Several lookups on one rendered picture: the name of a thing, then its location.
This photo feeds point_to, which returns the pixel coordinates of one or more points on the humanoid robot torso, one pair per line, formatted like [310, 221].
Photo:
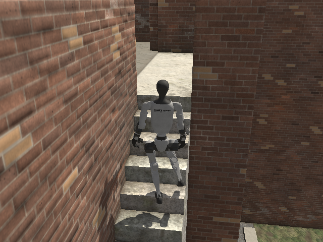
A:
[161, 122]

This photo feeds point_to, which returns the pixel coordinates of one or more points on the right robot hand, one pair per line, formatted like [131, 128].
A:
[182, 143]

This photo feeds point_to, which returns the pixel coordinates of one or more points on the right robot forearm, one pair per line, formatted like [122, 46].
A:
[183, 134]

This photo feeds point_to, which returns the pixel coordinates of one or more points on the left robot forearm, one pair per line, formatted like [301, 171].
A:
[137, 132]

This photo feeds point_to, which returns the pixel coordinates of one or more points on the robot left upper arm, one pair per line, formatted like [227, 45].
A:
[143, 114]

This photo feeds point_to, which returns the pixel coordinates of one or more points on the robot head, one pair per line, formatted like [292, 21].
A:
[162, 89]

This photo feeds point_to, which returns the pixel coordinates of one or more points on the left robot hand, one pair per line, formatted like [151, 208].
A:
[134, 142]

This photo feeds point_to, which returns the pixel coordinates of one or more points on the robot right upper arm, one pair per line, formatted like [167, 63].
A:
[179, 115]

